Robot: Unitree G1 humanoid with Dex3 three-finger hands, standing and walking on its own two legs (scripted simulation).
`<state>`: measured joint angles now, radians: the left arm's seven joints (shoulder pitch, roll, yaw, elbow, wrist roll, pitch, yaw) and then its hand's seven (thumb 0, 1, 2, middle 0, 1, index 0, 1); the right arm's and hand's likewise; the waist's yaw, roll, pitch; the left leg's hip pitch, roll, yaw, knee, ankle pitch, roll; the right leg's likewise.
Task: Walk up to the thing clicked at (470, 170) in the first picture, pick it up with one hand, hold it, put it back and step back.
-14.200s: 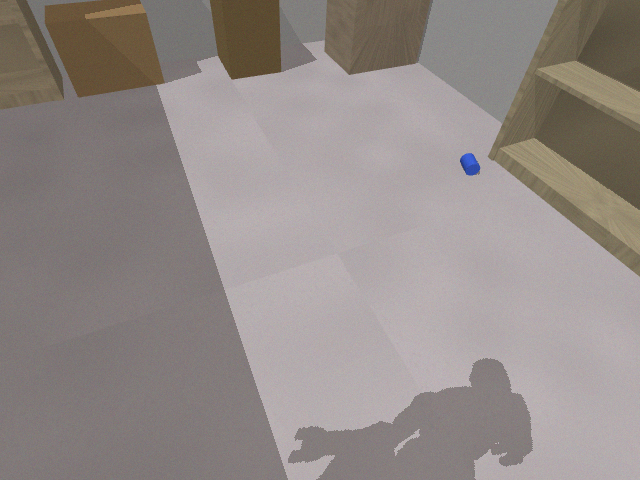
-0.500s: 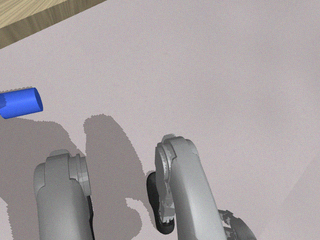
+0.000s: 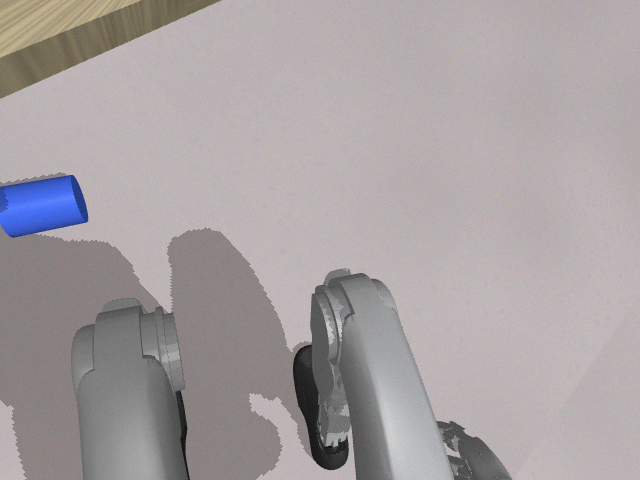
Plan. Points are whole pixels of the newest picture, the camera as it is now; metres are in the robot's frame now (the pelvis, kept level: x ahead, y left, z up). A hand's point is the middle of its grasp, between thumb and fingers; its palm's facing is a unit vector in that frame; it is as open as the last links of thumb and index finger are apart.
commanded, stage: rise first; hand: left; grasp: from above
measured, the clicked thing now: (43, 205) +0.48 +0.31 -0.29
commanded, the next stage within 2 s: approach in 0.32 s
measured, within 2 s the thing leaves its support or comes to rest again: neither
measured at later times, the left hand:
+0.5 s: hand out of the picture +0.43 +0.35 -0.17, palm faces -0.44 -0.11 -0.89, open 13.7 cm
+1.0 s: hand (23, 170) +0.49 +0.29 -0.17, palm faces -0.40 -0.09 -0.91, open 13.9 cm
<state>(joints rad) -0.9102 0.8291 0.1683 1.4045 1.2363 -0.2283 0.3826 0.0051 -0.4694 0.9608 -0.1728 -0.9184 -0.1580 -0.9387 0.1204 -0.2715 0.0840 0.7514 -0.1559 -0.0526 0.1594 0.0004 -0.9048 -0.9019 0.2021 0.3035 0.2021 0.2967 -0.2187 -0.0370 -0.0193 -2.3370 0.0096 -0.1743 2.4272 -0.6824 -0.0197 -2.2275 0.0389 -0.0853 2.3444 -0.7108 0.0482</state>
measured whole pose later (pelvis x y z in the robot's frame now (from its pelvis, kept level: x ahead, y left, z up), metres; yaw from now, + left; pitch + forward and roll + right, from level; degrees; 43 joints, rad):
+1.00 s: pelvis +0.00 +0.00 +0.00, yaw -1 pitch +34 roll -9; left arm -1.06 0.80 0.13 1.54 1.21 -0.07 0.43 0.01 -0.50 0.99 -0.15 -0.95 -0.13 -0.97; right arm 0.17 -0.29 0.14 0.72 -0.15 -0.08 0.18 0.00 -0.90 -0.90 0.20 0.30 0.20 0.30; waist -0.31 0.00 0.00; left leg -2.35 0.03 -0.17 2.43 -0.68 -0.02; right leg -2.26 0.06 -0.08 2.34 -0.68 0.05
